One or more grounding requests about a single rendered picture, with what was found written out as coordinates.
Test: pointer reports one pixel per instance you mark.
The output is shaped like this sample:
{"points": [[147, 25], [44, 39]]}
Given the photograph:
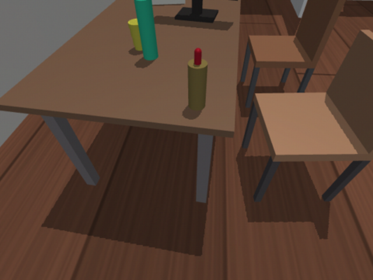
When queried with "table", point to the table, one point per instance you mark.
{"points": [[98, 75]]}

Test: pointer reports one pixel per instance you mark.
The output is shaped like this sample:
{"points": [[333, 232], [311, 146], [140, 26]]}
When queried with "chair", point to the chair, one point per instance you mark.
{"points": [[300, 51], [336, 125]]}

